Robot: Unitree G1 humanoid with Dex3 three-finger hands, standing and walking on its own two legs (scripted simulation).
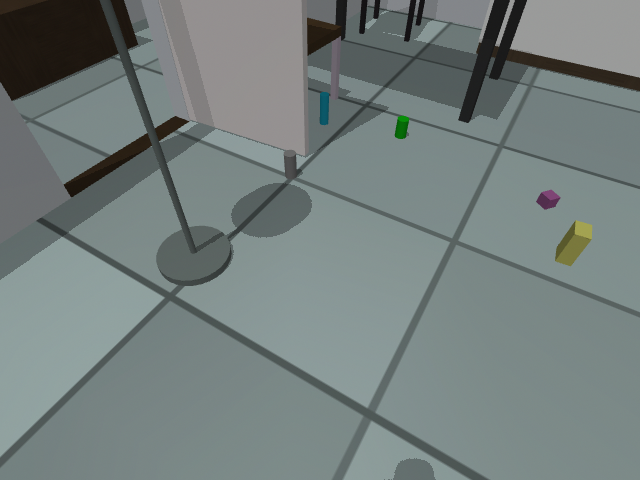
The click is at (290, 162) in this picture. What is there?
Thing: squat round
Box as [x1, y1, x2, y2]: [284, 150, 296, 178]
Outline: 286,150 284,152 285,176 287,178 294,178 296,176 295,152 293,150
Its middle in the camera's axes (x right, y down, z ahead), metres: -0.15 -0.38 +1.94
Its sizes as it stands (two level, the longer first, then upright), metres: 0.060 0.060 0.137
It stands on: the floor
